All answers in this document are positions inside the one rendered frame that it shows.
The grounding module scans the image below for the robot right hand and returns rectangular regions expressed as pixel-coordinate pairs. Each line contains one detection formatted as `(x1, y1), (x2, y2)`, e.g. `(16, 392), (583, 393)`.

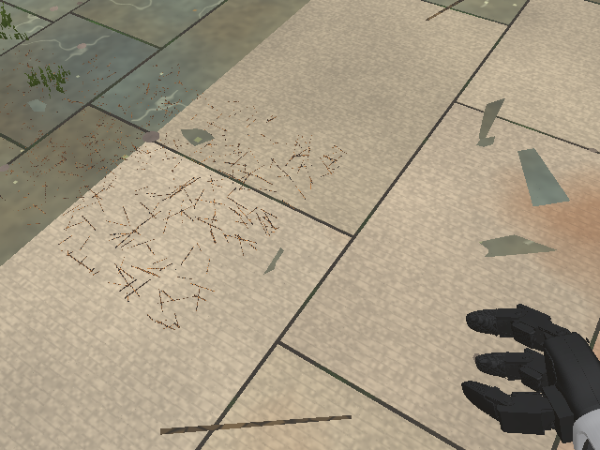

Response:
(461, 304), (600, 443)

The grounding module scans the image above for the robot right forearm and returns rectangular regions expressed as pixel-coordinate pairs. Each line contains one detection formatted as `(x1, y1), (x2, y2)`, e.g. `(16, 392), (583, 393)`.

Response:
(573, 409), (600, 450)

